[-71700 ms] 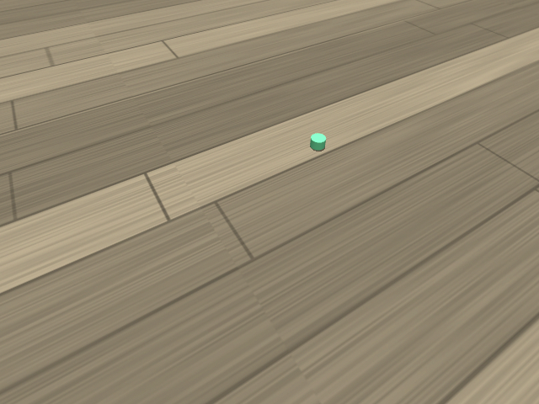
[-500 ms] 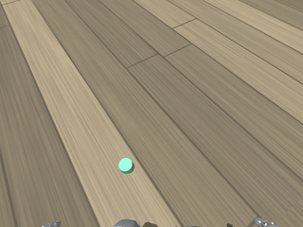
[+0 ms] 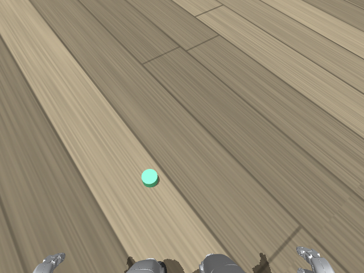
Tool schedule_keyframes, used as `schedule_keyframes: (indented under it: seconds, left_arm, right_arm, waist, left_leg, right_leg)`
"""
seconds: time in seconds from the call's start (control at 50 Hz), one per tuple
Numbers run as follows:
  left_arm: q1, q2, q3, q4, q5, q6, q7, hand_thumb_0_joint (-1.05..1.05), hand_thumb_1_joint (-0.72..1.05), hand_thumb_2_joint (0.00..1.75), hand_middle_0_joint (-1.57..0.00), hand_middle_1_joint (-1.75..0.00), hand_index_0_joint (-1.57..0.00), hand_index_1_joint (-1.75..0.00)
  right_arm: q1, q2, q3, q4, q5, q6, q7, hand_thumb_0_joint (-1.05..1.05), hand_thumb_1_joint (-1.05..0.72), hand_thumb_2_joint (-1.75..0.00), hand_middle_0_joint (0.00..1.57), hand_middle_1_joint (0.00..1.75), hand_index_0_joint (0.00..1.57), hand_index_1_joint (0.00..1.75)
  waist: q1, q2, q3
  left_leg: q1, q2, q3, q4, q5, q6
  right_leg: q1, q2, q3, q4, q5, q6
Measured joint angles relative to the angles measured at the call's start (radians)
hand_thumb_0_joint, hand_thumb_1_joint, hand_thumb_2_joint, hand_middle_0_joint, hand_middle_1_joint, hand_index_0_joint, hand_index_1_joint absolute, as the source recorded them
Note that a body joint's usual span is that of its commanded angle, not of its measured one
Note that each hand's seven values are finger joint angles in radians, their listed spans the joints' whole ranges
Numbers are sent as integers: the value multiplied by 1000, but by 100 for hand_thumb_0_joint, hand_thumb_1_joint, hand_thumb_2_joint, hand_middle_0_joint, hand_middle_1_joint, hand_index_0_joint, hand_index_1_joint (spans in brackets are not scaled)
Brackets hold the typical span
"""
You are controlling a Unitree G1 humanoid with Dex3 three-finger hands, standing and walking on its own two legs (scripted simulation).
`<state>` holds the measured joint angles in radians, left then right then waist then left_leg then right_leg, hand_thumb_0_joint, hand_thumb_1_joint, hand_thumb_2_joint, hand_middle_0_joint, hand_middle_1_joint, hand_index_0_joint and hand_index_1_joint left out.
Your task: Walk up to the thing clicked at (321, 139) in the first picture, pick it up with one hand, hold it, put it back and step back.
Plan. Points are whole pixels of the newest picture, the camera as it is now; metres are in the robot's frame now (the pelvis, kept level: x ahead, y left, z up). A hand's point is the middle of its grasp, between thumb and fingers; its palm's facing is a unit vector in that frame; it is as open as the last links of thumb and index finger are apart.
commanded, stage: step back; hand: left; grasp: from above
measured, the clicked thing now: (149, 178) +0.58 +0.16 -0.74
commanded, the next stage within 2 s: none
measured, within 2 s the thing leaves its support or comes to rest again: neither
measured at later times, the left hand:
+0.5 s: hand out of the picture +0.00 +0.28 -0.15, palm faces +0.05 -0.92 -0.38, open 7.3 cm
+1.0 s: hand out of the picture -0.24 +0.24 -0.14, palm faces -0.03 -0.92 -0.40, open 7.3 cm
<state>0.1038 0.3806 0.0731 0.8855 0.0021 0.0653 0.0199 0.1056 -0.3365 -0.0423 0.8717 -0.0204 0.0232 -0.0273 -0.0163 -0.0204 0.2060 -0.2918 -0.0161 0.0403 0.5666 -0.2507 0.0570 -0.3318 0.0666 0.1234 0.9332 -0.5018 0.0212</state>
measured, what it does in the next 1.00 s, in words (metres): walks backwards: right foot, then left foot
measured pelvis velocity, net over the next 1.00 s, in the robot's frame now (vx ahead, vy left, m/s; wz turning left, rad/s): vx -0.30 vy -0.03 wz -0.04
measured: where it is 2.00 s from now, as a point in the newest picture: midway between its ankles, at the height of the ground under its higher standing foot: outside the picture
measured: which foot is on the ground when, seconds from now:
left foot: down 0.00-0.14, up 0.16-0.46, down 0.48-0.94, up 0.96-1.00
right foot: up 0.00-0.08, down 0.10-0.50, up 0.52-0.88, down 0.90-1.00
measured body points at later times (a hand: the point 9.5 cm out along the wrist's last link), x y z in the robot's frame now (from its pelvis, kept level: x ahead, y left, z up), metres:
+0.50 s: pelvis -0.14 +0.01 -0.01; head -0.07 +0.02 +0.43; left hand -0.01 +0.32 -0.12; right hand -0.03 -0.31 -0.13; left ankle -0.15 +0.12 -0.74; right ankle -0.04 -0.12 -0.73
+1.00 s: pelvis -0.30 -0.03 -0.01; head -0.26 -0.05 +0.44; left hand -0.24 +0.29 -0.12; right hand -0.17 -0.35 -0.12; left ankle -0.20 +0.11 -0.70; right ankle -0.31 -0.15 -0.73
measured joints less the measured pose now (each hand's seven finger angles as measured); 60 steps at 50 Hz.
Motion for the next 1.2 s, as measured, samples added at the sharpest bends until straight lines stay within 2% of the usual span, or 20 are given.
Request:
schedule_keyframes:
  seconds: [0.08, 0.14, 0.2, 0.26, 0.3, 0.36, 0.42, 0.46, 0.5, 0.54, 0.58, 0.64, 0.7, 0.8, 0.88, 0.94, 1.0, 1.06, 1.12, 1.2]
  left_arm:
    - [16, -3, 3, 3, 6, -9, -10, 0, 91, 90, -20, -30, -21, -30]
    - [29, -34, 1, 13, 18, -22, -17, 0, 91, 90, -20, -30, -21, -30]
    - [62, -35, -5, -6, 24, -23, -28, 0, 91, 90, -20, -30, -21, -30]
    - [72, -39, -1, -20, 24, -20, -21, 0, 91, 90, -21, -30, -21, -30]
    - [62, -41, -1, -33, 27, -17, -17, 1, 91, 90, -21, -30, -21, -30]
    - [41, -41, -3, -71, 31, -23, -11, 1, 90, 90, -21, -30, -21, -30]
    - [12, -33, -5, -107, 31, -26, -5, 0, 90, 90, -21, -30, -21, -30]
    - [-6, -22, -8, -124, 26, -20, -6, 0, 90, 90, -21, -30, -21, -30]
    - [-23, 2, -5, -125, 17, -8, -9, 0, 90, 90, -20, -30, -21, -30]
    - [-14, 7, 2, -107, 12, 6, -6, 0, 91, 90, -20, -30, -21, -30]
    - [1, 2, 4, -80, 13, 20, -5, 0, 91, 90, -20, -30, -21, -30]
    - [37, 6, 10, -68, 4, 22, -11, 0, 91, 90, -20, -30, -21, -30]
    - [74, 15, 18, -63, 7, 16, -16, 0, 91, 90, -20, -30, -21, -30]
    - [112, 29, 21, -47, 14, 14, -15, 0, 91, 90, -20, -30, -21, -30]
    - [122, 25, 12, -30, 15, 4, -24, 0, 91, 90, -20, -30, -21, -30]
    - [118, -14, 7, -5, 26, -7, -34, 0, 91, 90, -20, -30, -21, -30]
    - [145, -23, -2, -17, 36, -1, -43, 0, 91, 90, -20, -30, -21, -30]
    - [150, -32, -3, -21, 39, 3, -34, 1, 91, 90, -21, -30, -21, -30]
    - [121, -28, 1, -48, 43, 0, -25, 1, 90, 90, -21, -30, -21, -30]
    - [54, -10, 2, -107, 44, -9, -9, 1, 90, 90, -21, -30, -21, -30]
  right_arm:
    - [-19, -13, 3, -19, 3, 7, 8, 0, -90, -90, 21, 30, 21, 30]
    - [-27, -42, -4, -4, 15, 22, 12, 0, -91, -90, 21, 30, 21, 30]
    - [-12, -39, -11, 14, 19, 38, 10, 0, -91, -90, 21, 30, 21, 30]
    - [9, -49, -9, 15, 23, 32, 14, 0, -91, -90, 21, 30, 21, 30]
    - [28, -63, -9, 12, 23, 25, 10, 0, -91, -90, 21, 30, 21, 30]
    - [47, -82, -9, 11, 22, 21, 2, 0, -91, -90, 21, 30, 20, 30]
    - [56, -84, -11, 14, 17, 19, -2, 0, -91, -90, 21, 30, 20, 30]
    - [62, -77, -12, 14, 10, 12, 0, 0, -91, -90, 21, 30, 20, 30]
    - [52, -45, -15, 25, -2, 6, 3, 0, -91, -90, 21, 30, 20, 30]
    - [55, -22, -5, 21, -13, 5, 15, 0, -91, -90, 21, 30, 20, 30]
    - [65, -13, 2, 16, -17, 2, 23, 0, -91, -90, 21, 30, 21, 30]
    - [65, -3, 8, 15, -22, 4, 20, 0, -91, -90, 21, 30, 21, 30]
    - [45, -4, 3, -3, -16, -1, 15, 1, -90, -90, 21, 30, 21, 30]
    - [-10, -14, -1, -52, -8, -10, 7, 0, -90, -90, 21, 30, 21, 30]
    - [-46, -41, -3, -79, -11, 3, 11, 0, -90, -90, 21, 30, 21, 30]
    - [-53, -78, -16, -69, 1, 24, 10, 0, -90, -90, 21, 30, 21, 30]
    - [-5, -70, -25, -40, 8, 42, -1, 0, -91, -90, 21, 30, 21, 30]
    - [41, -76, -20, -20, 14, 37, 2, 0, -91, -90, 21, 30, 21, 30]
    - [84, -80, -15, -9, 14, 25, -3, 0, -91, -90, 21, 30, 20, 30]
    - [115, -67, -9, 9, 5, 22, -6, 0, -91, -90, 21, 30, 20, 30]
  waist:
    - [5, 11, 1]
    - [-3, 84, -3]
    - [19, 62, -38]
    - [30, 41, -56]
    - [27, 44, -64]
    - [25, 53, -56]
    - [17, 50, -35]
    - [10, 39, -24]
    - [20, -23, 4]
    - [29, -47, -1]
    - [3, -22, -23]
    - [12, -18, -54]
    - [26, -21, -61]
    - [42, -24, -33]
    - [48, -5, -21]
    - [29, 83, -15]
    - [54, 55, -62]
    - [50, 42, -89]
    - [34, 48, -94]
    - [13, 48, -64]
  left_leg:
    - [-42, 1, 24, 59, -4, -8]
    - [-69, 36, -8, 110, -7, -21]
    - [-128, -41, -78, 322, -213, -44]
    - [-150, -106, -148, 511, -240, -51]
    - [-144, -117, -181, 563, -233, -60]
    - [-93, -95, -184, 499, -252, -76]
    - [-19, -48, -142, 307, -263, -78]
    - [41, -20, -110, 126, -188, -69]
    - [72, -46, -75, 56, -93, -45]
    - [63, -43, -58, 64, -88, -33]
    - [45, -12, -88, 58, -69, -27]
    - [33, 15, -86, -5, -12, -31]
    - [8, 29, -72, -36, 31, -33]
    - [-53, 49, -36, -19, 72, -37]
    - [-117, 69, -10, 36, 90, -56]
    - [-166, 96, -67, 100, 51, -56]
    - [-225, -13, -121, 320, -192, -60]
    - [-230, -89, -160, 510, -203, -59]
    - [-179, -100, -167, 546, -209, -71]
    - [-51, -52, -114, 345, -258, -78]
  right_leg:
    - [73, -37, -48, -222, 76, -19]
    - [105, -4, -89, -301, 157, -41]
    - [80, -31, -73, -297, 172, -55]
    - [67, -60, -58, -351, 224, -51]
    - [48, -68, -67, -380, 256, -45]
    - [16, -71, -84, -392, 289, -38]
    - [-18, -81, -112, -370, 305, -28]
    - [-47, -91, -130, -328, 301, -17]
    - [-71, -122, -106, -273, 294, -9]
    - [-105, -76, -43, -167, 128, -22]
    - [-137, 3, -9, 21, 10, -29]
    - [-158, 65, 37, 238, 21, -36]
    - [-122, 65, 53, 298, 39, -12]
    - [-12, 5, 28, 109, 9, 24]
    - [94, -54, -39, -195, 51, 4]
    - [126, -21, -96, -284, 108, -18]
    - [82, -62, -73, -267, 127, -35]
    - [67, -92, -66, -324, 184, -33]
    - [32, -96, -87, -345, 223, -31]
    - [-24, -97, -137, -319, 248, -30]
